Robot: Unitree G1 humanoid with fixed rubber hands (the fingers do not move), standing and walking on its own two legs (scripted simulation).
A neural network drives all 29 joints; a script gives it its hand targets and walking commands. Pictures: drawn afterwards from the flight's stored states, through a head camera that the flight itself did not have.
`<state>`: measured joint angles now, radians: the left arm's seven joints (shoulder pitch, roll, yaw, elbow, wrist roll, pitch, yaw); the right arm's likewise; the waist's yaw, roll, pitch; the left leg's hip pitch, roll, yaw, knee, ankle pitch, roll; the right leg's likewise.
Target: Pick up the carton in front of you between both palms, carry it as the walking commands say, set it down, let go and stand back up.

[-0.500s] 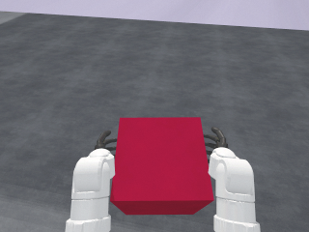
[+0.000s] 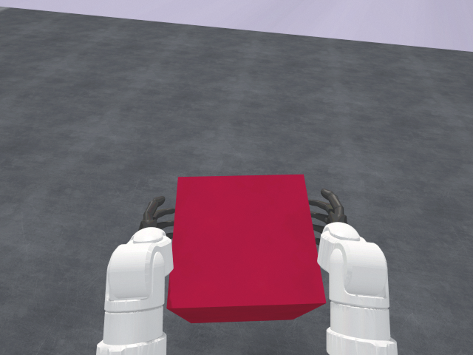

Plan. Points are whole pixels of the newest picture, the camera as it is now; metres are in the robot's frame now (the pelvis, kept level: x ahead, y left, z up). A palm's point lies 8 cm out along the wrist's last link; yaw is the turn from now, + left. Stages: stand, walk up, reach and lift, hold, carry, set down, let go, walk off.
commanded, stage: carry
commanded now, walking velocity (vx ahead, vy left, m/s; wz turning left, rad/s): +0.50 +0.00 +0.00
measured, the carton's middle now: (241, 256) +0.32 +0.00 +0.00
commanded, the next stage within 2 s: none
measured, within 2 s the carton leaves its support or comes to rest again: neither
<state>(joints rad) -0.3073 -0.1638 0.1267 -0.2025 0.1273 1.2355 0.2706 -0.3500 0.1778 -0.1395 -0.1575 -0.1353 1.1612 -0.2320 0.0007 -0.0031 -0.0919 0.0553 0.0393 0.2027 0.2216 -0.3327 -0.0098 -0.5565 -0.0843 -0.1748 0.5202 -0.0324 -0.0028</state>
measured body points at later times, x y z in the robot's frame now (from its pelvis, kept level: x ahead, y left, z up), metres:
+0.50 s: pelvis +0.34 -0.01 +0.00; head +0.34 -0.01 +0.45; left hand +0.64 +0.14 +0.08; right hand +0.65 -0.15 +0.09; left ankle +0.48 +0.12 -0.72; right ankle +0.19 -0.10 -0.74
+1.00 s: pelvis +0.68 +0.00 +0.00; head +0.68 +0.01 +0.45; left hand +0.97 +0.16 +0.08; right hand +0.99 -0.13 +0.09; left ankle +0.52 +0.10 -0.74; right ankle +0.82 -0.11 -0.72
